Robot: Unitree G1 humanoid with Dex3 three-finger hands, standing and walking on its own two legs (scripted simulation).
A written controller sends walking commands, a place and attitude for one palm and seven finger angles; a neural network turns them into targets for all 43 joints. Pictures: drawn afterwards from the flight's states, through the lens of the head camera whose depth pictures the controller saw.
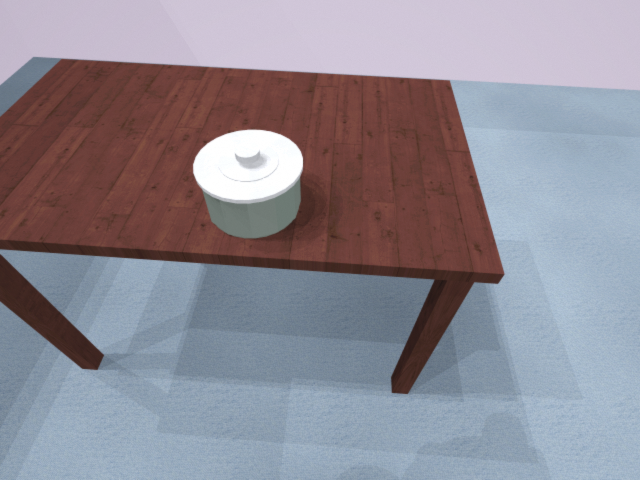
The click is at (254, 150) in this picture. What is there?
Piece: lid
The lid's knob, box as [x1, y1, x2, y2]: [234, 142, 259, 163]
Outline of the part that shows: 235,147 235,156 236,159 240,162 250,163 255,161 259,157 258,146 254,143 244,142 238,144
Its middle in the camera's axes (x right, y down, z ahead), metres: -0.13 -0.14 +0.65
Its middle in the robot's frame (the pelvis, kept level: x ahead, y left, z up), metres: +0.59 +0.16 +0.06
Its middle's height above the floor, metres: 0.83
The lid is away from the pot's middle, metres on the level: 0.00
